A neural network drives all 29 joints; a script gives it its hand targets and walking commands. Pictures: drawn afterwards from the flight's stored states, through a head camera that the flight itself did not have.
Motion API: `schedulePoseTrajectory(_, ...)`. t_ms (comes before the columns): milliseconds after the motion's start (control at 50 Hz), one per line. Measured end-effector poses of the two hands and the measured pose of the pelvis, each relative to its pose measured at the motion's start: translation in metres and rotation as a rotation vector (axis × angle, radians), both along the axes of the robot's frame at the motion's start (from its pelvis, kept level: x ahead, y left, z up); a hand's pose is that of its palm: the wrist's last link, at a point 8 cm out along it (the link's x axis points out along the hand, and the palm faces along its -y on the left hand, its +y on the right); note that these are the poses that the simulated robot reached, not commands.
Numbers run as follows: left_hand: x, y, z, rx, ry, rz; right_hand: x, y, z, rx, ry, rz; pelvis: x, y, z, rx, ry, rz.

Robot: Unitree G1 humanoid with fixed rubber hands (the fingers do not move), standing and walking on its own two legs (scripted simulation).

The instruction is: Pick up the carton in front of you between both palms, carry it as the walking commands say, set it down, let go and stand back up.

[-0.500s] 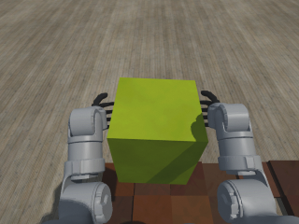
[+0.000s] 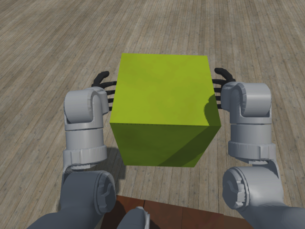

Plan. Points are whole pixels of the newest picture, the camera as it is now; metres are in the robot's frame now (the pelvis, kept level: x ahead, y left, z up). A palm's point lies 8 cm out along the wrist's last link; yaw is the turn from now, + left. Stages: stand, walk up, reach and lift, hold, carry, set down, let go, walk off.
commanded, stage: carry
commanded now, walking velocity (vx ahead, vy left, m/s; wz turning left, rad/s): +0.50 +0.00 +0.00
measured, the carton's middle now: (161, 116) +0.39 +0.03 +0.06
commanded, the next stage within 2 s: none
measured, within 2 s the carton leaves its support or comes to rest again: neither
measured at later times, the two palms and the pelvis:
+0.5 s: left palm (138, 39) +0.73 +0.13 +0.08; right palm (220, 44) +0.69 -0.16 +0.08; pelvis +0.35 +0.02 -0.02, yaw -3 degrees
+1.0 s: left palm (143, 13) +1.02 +0.15 +0.04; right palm (204, 11) +1.03 -0.15 +0.03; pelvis +0.66 -0.02 -0.05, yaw +0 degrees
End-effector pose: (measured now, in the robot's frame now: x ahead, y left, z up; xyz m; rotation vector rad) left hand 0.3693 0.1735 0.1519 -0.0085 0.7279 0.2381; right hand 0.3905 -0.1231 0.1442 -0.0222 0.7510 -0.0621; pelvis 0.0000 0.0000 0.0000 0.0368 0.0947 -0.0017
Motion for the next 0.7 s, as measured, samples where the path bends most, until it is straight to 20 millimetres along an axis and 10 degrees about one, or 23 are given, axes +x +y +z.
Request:
schedulePoseTrajectory(340,0.247,-0.022,-0.079,-0.010,0.069,-0.171,0.202,-0.021,-0.068,-0.086,0.073,-0.129,0.248,0.022,-0.032,-0.051,-0.050,-0.031)
schedulePoseTrajectory(560,0.404,-0.050,-0.061,-0.010,-0.004,-0.188,0.345,-0.047,-0.057,-0.051,0.011,-0.186,0.392,0.019,-0.025,-0.048,-0.007,-0.041)
schedulePoseTrajectory(700,0.516,-0.069,-0.063,0.015,-0.074,-0.164,0.469,-0.067,-0.061,-0.070,-0.056,-0.141,0.514,-0.007,-0.066,-0.025,-0.035,-0.020)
